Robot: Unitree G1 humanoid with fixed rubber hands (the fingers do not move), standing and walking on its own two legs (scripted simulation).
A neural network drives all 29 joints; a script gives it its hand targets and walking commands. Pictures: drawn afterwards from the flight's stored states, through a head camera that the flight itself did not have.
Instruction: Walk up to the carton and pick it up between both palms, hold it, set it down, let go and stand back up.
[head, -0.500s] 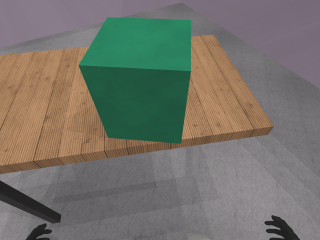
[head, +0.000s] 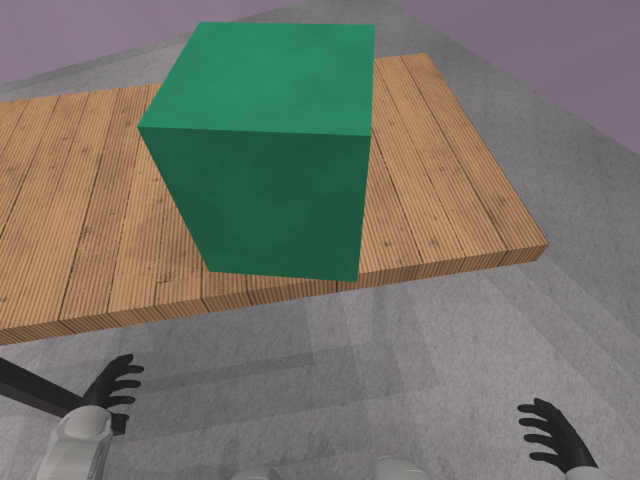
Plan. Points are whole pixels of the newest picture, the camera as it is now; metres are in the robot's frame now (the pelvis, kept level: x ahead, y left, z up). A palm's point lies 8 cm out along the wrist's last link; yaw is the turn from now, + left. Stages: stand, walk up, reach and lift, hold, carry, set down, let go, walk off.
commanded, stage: reach and lift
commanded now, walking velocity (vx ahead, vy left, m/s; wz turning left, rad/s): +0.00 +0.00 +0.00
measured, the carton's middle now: (283, 160) +0.46 +0.05 +0.13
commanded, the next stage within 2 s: none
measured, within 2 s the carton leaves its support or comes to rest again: neither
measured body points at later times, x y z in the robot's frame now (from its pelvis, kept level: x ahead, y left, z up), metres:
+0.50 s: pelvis +0.00 +0.02 +0.01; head +0.00 +0.02 +0.46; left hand +0.18 +0.31 -0.01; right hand +0.16 -0.23 -0.04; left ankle +0.01 +0.11 -0.72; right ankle +0.05 -0.13 -0.72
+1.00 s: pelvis +0.00 +0.01 +0.02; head +0.00 -0.01 +0.47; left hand +0.20 +0.28 +0.05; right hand +0.19 -0.19 +0.04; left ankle +0.01 +0.11 -0.72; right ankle +0.05 -0.13 -0.72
